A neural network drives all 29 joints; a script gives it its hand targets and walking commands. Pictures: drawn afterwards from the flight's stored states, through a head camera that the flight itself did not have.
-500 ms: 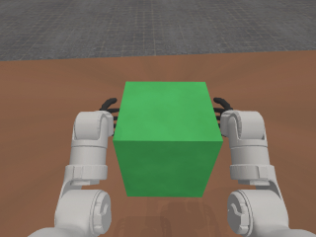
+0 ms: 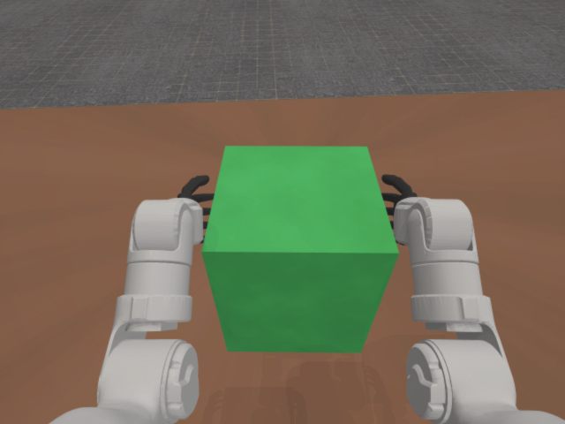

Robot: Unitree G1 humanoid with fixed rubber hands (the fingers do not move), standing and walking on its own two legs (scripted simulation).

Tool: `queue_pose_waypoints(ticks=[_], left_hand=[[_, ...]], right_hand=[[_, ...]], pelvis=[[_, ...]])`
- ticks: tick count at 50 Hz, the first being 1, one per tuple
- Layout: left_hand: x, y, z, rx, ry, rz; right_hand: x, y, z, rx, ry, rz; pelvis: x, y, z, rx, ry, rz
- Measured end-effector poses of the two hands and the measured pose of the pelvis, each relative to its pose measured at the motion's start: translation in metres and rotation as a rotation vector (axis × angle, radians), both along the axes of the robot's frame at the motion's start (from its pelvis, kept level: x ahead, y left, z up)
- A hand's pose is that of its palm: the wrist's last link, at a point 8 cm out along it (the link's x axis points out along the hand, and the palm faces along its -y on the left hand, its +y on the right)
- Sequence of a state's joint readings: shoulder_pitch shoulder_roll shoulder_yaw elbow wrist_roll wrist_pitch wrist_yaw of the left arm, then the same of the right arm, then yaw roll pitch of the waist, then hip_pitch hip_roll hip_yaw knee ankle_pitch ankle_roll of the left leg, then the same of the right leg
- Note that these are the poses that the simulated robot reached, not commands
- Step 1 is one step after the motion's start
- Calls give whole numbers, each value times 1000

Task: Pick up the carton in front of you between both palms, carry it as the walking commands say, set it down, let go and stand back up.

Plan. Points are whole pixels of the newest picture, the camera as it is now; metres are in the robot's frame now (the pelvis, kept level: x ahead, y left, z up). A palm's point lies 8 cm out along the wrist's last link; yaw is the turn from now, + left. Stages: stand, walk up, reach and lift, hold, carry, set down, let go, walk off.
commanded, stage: carry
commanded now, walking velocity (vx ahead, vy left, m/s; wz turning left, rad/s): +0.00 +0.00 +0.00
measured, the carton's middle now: (295, 252) +0.35 +0.00 +0.06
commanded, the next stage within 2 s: none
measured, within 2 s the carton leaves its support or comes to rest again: neither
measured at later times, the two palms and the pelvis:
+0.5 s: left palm (188, 219) +0.35 +0.15 +0.13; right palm (404, 218) +0.35 -0.15 +0.13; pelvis +0.00 +0.00 +0.00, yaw +0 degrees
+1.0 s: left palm (186, 217) +0.35 +0.15 +0.13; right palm (402, 215) +0.36 -0.15 +0.13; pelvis +0.01 +0.00 +0.00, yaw +0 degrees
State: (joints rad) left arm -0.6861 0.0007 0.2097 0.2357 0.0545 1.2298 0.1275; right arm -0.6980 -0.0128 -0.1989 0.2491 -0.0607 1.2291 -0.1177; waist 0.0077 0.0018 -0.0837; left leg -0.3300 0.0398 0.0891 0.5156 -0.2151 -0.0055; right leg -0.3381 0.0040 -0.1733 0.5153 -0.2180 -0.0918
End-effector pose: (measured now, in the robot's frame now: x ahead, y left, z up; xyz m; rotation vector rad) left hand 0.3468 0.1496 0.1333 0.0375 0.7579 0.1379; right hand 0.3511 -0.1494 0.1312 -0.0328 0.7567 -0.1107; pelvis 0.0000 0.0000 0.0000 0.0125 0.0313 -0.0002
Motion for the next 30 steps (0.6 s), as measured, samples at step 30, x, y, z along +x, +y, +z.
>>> queue_pose_waypoints(ticks=[30], left_hand=[[0,1,0,0,0,-1]], right_hand=[[0,1,0,0,0,-1]], pelvis=[[0,1,0,0,1,0]])
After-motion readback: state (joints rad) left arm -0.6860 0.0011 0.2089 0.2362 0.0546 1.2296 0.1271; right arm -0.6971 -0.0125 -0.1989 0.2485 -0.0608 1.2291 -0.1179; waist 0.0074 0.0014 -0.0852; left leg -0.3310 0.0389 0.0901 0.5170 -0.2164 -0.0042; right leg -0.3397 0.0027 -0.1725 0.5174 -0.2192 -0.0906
